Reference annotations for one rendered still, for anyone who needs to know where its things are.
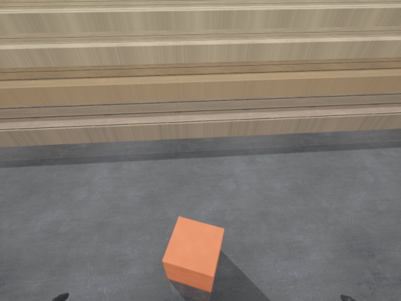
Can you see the carton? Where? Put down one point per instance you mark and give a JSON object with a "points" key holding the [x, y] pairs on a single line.
{"points": [[192, 253]]}

